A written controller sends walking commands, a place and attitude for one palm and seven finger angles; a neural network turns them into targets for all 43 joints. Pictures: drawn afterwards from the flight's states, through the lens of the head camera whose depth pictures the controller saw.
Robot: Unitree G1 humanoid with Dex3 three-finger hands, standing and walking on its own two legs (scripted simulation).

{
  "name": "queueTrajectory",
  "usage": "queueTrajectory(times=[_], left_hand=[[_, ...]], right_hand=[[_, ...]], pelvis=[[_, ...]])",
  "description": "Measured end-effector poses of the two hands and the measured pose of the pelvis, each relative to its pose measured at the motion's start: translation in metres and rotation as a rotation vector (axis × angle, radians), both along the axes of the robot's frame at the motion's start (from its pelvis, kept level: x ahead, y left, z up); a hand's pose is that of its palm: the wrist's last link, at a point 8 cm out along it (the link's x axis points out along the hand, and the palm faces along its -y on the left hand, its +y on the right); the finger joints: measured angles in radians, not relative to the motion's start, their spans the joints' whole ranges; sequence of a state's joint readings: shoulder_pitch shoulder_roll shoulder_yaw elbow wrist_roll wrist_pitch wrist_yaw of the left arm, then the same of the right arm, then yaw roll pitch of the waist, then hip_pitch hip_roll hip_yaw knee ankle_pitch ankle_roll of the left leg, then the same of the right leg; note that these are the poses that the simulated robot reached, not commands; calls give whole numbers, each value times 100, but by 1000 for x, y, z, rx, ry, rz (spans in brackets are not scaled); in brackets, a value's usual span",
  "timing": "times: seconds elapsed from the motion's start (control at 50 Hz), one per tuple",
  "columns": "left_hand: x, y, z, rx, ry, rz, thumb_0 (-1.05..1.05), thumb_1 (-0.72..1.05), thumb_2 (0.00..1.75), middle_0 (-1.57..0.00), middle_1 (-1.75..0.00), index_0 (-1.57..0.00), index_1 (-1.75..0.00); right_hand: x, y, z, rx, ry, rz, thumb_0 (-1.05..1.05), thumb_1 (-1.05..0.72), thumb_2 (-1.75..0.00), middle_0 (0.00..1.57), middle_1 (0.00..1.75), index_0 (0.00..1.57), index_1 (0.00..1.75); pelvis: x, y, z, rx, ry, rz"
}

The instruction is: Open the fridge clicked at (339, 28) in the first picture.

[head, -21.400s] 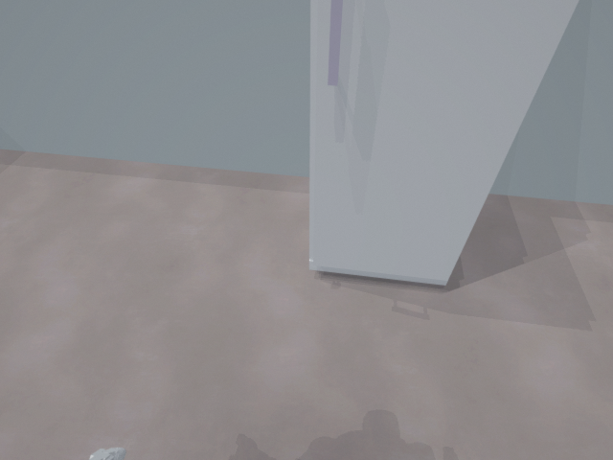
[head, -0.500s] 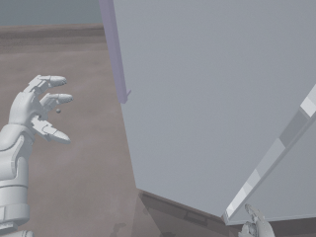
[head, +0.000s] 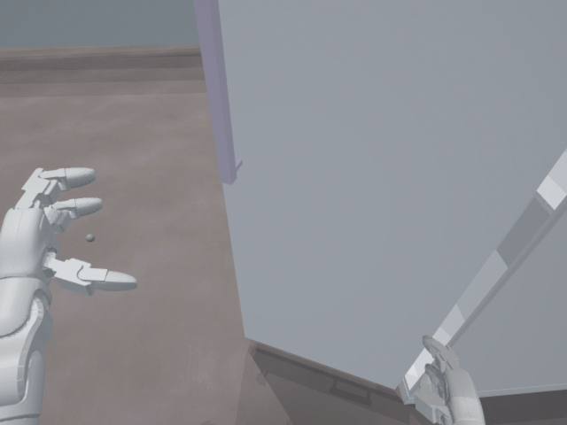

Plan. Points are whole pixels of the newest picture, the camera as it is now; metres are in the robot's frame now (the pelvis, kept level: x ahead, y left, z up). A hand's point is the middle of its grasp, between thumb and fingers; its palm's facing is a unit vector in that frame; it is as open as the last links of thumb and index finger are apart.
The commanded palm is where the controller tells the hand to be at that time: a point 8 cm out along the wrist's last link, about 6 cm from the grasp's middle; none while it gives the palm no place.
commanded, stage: draw the hand back to the body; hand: left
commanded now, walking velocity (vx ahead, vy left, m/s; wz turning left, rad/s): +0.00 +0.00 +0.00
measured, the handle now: (222, 78) +0.51 +0.16 +0.26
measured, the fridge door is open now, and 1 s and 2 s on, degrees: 66 66 66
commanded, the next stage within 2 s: step back with the hand held close in 0.96 s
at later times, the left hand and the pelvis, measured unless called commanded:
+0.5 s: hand (80, 271) +0.22 +0.26 +0.16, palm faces +0.46 -0.82 -0.33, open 9.6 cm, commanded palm +0.17 +0.30 +0.17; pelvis +0.02 +0.00 +0.01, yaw -1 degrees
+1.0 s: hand (80, 291) +0.20 +0.25 +0.16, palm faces +0.48 -0.80 -0.35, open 7.4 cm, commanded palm +0.15 +0.29 +0.17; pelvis +0.01 -0.01 +0.00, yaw -1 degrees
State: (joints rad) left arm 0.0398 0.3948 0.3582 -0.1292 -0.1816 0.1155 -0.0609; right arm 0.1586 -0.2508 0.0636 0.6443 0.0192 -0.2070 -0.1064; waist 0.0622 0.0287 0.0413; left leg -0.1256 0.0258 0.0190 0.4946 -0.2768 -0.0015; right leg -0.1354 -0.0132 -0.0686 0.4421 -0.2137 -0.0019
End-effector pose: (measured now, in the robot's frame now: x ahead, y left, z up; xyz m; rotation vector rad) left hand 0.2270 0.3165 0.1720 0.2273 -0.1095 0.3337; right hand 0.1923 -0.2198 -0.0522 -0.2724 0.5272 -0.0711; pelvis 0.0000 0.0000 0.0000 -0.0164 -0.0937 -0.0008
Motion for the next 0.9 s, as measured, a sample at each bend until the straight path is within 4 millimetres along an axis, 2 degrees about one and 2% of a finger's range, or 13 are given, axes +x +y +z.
queueTrajectory(times=[0.14, 0.26, 0.42, 0.66, 0.76, 0.9], left_hand=[[-27, -1, 3, 83, -75, 149, -1, -20, 37, -24, -95, -24, -94], [-33, -1, -2, 108, -60, 179, -1, 1, 47, -23, -82, -24, -82], [-40, -13, 1, 149, -55, 145, 0, 30, 61, -23, -66, -23, -65], [-72, -22, -8, 172, 6, 164, 1, 72, 82, -21, -41, -22, -40], [-77, -24, -5, 174, -7, 185, 1, 82, 87, -21, -35, -21, -34], [-74, -28, 0, 182, -34, 177, 1, 87, 89, -21, -31, -21, -31]], right_hand=[[-17, 12, -18, 31, 91, 4, 1, -90, -90, 20, 30, 20, 30], [-24, 10, -27, 35, 148, -21, 1, -90, -90, 21, 30, 20, 30], [-15, -3, -21, 30, 116, -53, 1, -90, -90, 21, 30, 20, 30], [0, -12, -12, 21, 71, -41, 1, -90, -90, 20, 30, 20, 30], [-1, -9, -15, 24, 75, -25, 1, -90, -90, 20, 30, 20, 30], [-7, -6, -19, 44, 80, -26, 1, -90, -90, 20, 30, 20, 30]], pelvis=[[3, 4, 3, 4, -1, -14], [8, 5, 5, 6, -16, -15], [14, 3, 5, 7, -22, -25], [13, -5, 5, 5, -28, -18], [10, -8, 5, 6, -33, -9], [7, -11, 5, 8, -38, -12]])
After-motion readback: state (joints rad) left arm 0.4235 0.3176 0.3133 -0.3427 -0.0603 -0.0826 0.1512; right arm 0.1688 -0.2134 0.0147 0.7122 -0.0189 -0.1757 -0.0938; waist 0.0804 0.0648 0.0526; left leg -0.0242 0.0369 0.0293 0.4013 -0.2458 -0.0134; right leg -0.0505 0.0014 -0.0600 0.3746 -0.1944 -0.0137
